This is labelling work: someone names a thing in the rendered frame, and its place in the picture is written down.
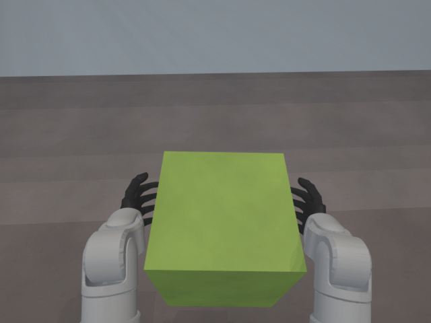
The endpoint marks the robot left hand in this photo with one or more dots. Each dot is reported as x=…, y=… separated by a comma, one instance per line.
x=133, y=198

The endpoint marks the right robot forearm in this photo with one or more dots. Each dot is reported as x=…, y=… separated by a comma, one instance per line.
x=342, y=272

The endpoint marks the robot right hand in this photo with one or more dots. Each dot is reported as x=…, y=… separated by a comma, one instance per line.
x=313, y=202

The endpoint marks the left robot forearm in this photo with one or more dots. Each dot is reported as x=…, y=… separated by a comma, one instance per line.
x=110, y=269

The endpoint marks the carton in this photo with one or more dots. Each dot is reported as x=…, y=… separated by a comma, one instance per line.
x=224, y=230

